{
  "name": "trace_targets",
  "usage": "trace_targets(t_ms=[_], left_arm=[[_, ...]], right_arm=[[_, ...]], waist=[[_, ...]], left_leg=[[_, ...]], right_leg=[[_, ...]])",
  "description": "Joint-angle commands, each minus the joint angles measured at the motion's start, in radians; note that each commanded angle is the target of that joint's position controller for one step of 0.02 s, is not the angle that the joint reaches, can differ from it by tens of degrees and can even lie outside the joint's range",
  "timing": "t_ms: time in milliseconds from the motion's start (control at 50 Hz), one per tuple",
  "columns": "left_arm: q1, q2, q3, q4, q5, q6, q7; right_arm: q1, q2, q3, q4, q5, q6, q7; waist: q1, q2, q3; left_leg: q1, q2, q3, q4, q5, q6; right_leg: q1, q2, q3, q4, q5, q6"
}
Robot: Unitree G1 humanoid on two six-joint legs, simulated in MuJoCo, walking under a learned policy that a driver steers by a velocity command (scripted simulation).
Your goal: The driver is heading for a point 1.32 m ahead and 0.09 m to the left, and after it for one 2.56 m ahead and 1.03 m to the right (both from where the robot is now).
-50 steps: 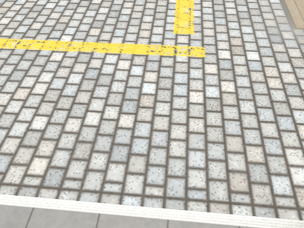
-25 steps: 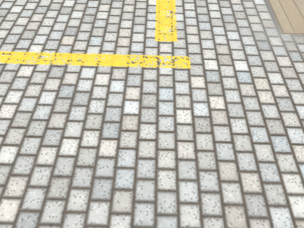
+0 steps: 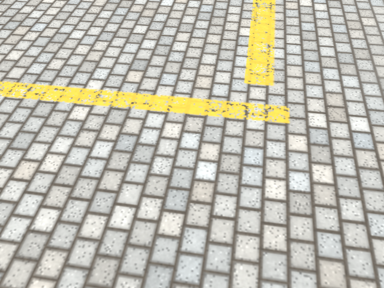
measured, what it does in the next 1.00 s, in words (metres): goes down: left foot, then right foot 0.16 m lower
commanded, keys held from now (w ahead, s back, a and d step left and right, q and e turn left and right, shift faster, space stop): w+shift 0.14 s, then shift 0.74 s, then w+shift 0.12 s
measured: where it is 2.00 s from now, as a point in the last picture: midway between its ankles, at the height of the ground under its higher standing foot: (188, 184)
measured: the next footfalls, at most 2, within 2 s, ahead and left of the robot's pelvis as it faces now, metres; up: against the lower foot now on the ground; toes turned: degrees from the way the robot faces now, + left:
left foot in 0.08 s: +0.13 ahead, +0.14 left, +0.00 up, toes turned +4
right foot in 0.52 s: +0.50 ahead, +0.01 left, -0.16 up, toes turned -3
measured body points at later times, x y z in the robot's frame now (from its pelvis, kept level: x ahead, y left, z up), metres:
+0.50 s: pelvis +0.33 +0.06 -0.09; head +0.35 +0.06 +0.35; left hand +0.51 +0.30 -0.20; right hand +0.25 -0.19 -0.23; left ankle +0.10 +0.14 -0.74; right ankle +0.49 +0.01 -0.82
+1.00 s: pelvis +0.47 +0.10 -0.16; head +0.46 +0.11 +0.29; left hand +0.48 +0.34 -0.32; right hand +0.54 -0.14 -0.30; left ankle +0.51 +0.21 -0.90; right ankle +0.46 +0.02 -0.88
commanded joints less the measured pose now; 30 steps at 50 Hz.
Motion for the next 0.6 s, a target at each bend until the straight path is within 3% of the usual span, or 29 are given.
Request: trace_targets(t_ms=[20,40,60,80,100,120,140,160,180,200,220,240,260,280,300,320,340,360,380,400,420,460,480,500,520,540,560,580,600], left_arm=[[0.034,0.185,0.044,-0.023,0.01,-0.012,0.011],[0.014,0.192,0.049,-0.035,0.006,-0.006,0.009],[-0.051,0.189,0.049,-0.051,0.005,-0.004,0.0],[-0.087,0.198,0.053,-0.056,-0.003,0.0,-0.005],[-0.125,0.182,0.045,-0.07,-0.001,-0.002,-0.004],[-0.111,0.032,0.011,-0.127,-0.005,-0.015,-0.013],[-0.238,0.089,0.022,-0.145,-0.002,-0.024,-0.001],[-0.213,0.137,0.038,-0.134,-0.018,-0.025,-0.005],[-0.154,0.14,0.039,-0.101,-0.014,-0.019,-0.011],[-0.146,0.134,0.044,-0.094,0.003,0.001,-0.017],[-0.157,0.117,0.04,-0.101,0.021,0.022,-0.019],[-0.184,0.086,0.028,-0.108,0.04,0.036,-0.028],[-0.215,0.096,0.034,-0.115,0.042,0.049,-0.029],[-0.294,0.095,0.032,-0.148,0.026,0.046,-0.03],[-0.358,0.084,0.03,-0.163,0.022,0.032,-0.03],[-0.378,0.066,0.018,-0.173,0.022,0.022,-0.04],[-0.347,0.029,0.007,-0.155,0.023,0.013,-0.055],[-0.316,0.006,-0.001,-0.143,0.013,0.013,-0.064],[-0.289,0.005,-0.005,-0.128,0.0,0.02,-0.067],[-0.295,0.008,-0.011,-0.127,-0.002,0.027,-0.063],[-0.32,0.017,-0.016,-0.131,0.004,0.031,-0.056],[-0.335,0.037,-0.021,-0.121,0.023,0.028,-0.039],[-0.247,0.047,-0.021,-0.088,0.038,0.018,-0.032],[-0.092,0.062,-0.013,-0.024,0.043,0.007,-0.019],[0.08,0.12,0.011,0.047,0.052,0.007,-0.011],[0.111,0.209,0.023,0.057,0.044,-0.001,-0.019],[0.121,0.192,0.013,0.029,0.022,-0.012,-0.026],[0.083,0.164,0.018,0.0,-0.006,0.004,-0.027],[-0.013,0.121,0.006,-0.024,-0.013,0.012,-0.009]], right_arm=[[-0.127,-0.109,-0.022,-0.108,-0.008,-0.032,-0.002],[-0.071,-0.115,-0.024,-0.092,-0.008,-0.034,0.0],[0.038,-0.113,-0.029,-0.063,-0.008,-0.034,-0.003],[0.271,-0.126,-0.04,0.02,-0.011,-0.04,-0.012],[0.539,-0.195,-0.067,0.103,-0.026,-0.05,-0.026],[0.547,-0.284,-0.077,0.099,-0.03,-0.065,-0.032],[0.426,-0.197,-0.054,0.057,-0.006,-0.07,-0.032],[0.369,-0.168,-0.045,0.051,-0.008,-0.069,-0.033],[0.327,-0.138,-0.037,0.05,-0.007,-0.074,-0.033],[0.274,-0.119,-0.024,0.054,0.004,-0.086,-0.036],[0.247,-0.1,-0.014,0.058,0.011,-0.096,-0.041],[0.273,-0.122,-0.021,0.086,0.017,-0.102,-0.05],[0.309,-0.136,-0.023,0.109,0.005,-0.112,-0.056],[0.308,-0.118,-0.015,0.113,0.01,-0.125,-0.055],[0.33,-0.093,-0.008,0.141,0.019,-0.14,-0.064],[0.299,-0.09,-0.008,0.142,0.028,-0.15,-0.069],[0.286,-0.077,-0.003,0.142,0.036,-0.15,-0.07],[0.289,-0.064,0.005,0.146,0.033,-0.142,-0.078],[0.28,-0.056,0.008,0.149,0.03,-0.131,-0.083],[0.308,-0.034,0.017,0.153,0.028,-0.122,-0.078],[0.333,-0.032,0.019,0.159,0.017,-0.113,-0.074],[0.42,-0.031,0.024,0.186,-0.007,-0.092,-0.088],[0.439,-0.043,0.023,0.2,-0.016,-0.081,-0.099],[0.436,-0.058,0.02,0.202,-0.015,-0.063,-0.112],[0.424,-0.053,0.017,0.198,0.015,-0.05,-0.112],[0.487,-0.004,0.017,0.199,0.037,-0.036,-0.111],[0.66,0.014,0.026,0.195,0.094,-0.029,-0.125],[0.622,-0.025,0.033,0.204,0.065,-0.026,-0.137],[0.52,-0.05,0.031,0.186,0.028,-0.014,-0.131]], waist=[[-0.028,-0.157,0.132],[-0.05,-0.152,0.112],[-0.12,-0.143,0.079],[-0.216,-0.083,-0.012],[-0.343,0.081,-0.105],[-0.276,0.409,-0.123],[-0.264,0.192,0.013],[-0.196,0.051,0.04],[-0.14,-0.019,0.054],[-0.091,-0.022,0.121],[-0.073,0.012,0.14],[-0.075,0.049,0.143],[-0.091,0.056,0.158],[-0.089,0.034,0.184],[-0.097,0.047,0.19],[-0.079,0.026,0.18],[-0.073,0.012,0.121],[-0.065,0.008,0.086],[-0.055,0.01,0.079],[-0.063,-0.007,0.083],[-0.086,-0.02,0.112],[-0.122,-0.057,0.165],[-0.083,-0.063,0.16],[-0.023,-0.057,0.133],[0.033,-0.136,0.035],[-0.018,-0.239,-0.04],[-0.083,-0.176,-0.215],[-0.042,-0.079,-0.286],[-0.052,-0.02,-0.229]], left_leg=[[-0.113,0.032,-0.022,0.014,-0.065,0.058],[-0.044,0.017,-0.009,-0.008,-0.118,0.077],[0.139,-0.022,0.027,-0.047,-0.188,0.1],[0.447,-0.094,0.098,-0.064,-0.21,0.117],[0.772,-0.025,-0.004,-0.125,-0.337,0.158],[0.927,0.244,-0.51,-0.315,-0.621,0.241],[0.76,0.251,-0.614,-0.372,-0.379,0.233],[0.708,0.257,-0.481,-0.335,-0.215,0.24],[0.614,0.244,-0.416,-0.342,-0.062,0.252],[0.51,0.228,-0.343,-0.354,0.118,0.24],[0.447,0.199,-0.267,-0.365,0.254,0.217],[0.431,0.178,-0.21,-0.376,0.367,0.213],[0.454,0.174,-0.169,-0.35,0.447,0.222],[0.406,0.104,-0.108,-0.37,0.43,0.195],[0.427,0.082,-0.09,-0.351,0.382,0.168],[0.307,0.021,-0.029,-0.334,0.232,0.146],[0.225,-0.001,-0.001,-0.303,0.118,0.132],[0.139,0.0,0.004,-0.261,0.014,0.127],[0.096,0.007,0.008,-0.204,-0.041,0.123],[0.069,-0.003,0.013,-0.14,-0.101,0.116],[0.103,-0.004,0.0,-0.08,-0.125,0.118],[0.252,-0.016,-0.02,0.117,-0.104,0.115],[0.326,-0.05,-0.01,0.277,-0.071,0.113],[0.389,-0.067,0.001,0.496,-0.005,0.111],[0.316,-0.107,0.035,0.837,-0.191,0.103],[0.031,-0.216,0.056,1.207,-0.906,0.089],[-0.313,-0.198,-0.148,1.246,-0.857,0.08],[-0.369,-0.121,-0.161,1.237,-0.746,0.091],[-0.387,-0.086,-0.119,1.207,-0.648,0.073]], right_leg=[[0.065,-0.309,0.166,-0.01,0.113,-0.174],[0.058,-0.303,0.143,0.052,0.225,-0.177],[-0.03,-0.275,0.081,0.172,0.452,-0.162],[-0.176,-0.225,0.023,0.425,0.619,-0.164],[-0.439,-0.139,-0.042,0.831,0.528,-0.135],[-0.846,0.045,-0.015,1.205,-0.27,-0.081],[-0.966,0.04,0.141,1.247,-0.194,-0.105],[-0.94,-0.02,0.152,1.214,-0.112,-0.112],[-0.855,-0.061,0.145,1.144,-0.073,-0.098],[-0.799,-0.084,0.142,1.048,-0.089,-0.07],[-0.737,-0.091,0.126,0.97,-0.08,-0.044],[-0.706,-0.08,0.077,0.918,-0.046,-0.022],[-0.742,-0.067,0.055,0.899,0.045,-0.022],[-0.738,-0.045,0.016,0.769,0.158,-0.029],[-0.748,-0.041,0.021,0.672,0.258,-0.037],[-0.62,-0.022,-0.017,0.497,0.474,-0.042],[-0.44,-0.007,-0.035,0.44,0.705,-0.067],[-0.318,0.0,-0.043,0.444,0.844,-0.083],[-0.256,-0.007,-0.038,0.456,0.927,-0.087],[-0.216,0.001,-0.046,0.448,0.962,-0.082],[-0.233,0.009,-0.062,0.414,0.925,-0.067],[-0.297,0.005,-0.063,0.266,0.846,-0.034],[-0.279,-0.001,-0.063,0.155,0.85,-0.033],[-0.217,-0.05,-0.028,-0.03,0.938,-0.042],[0.005,-0.118,-0.019,-0.076,1.116,-0.068],[0.246,-0.246,0.057,0.242,1.707,-0.089],[0.621,-0.484,0.292,0.569,1.806,-0.232],[0.568,-0.51,0.329,0.499,1.562,-0.294],[0.382,-0.481,0.349,0.393,1.128,-0.364]])
Keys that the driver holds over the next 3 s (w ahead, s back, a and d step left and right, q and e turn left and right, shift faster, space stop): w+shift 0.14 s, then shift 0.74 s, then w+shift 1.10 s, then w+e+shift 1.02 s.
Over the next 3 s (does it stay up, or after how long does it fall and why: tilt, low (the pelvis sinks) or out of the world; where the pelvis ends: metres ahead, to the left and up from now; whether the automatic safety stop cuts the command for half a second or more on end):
stays up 2.01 -0.02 -0.19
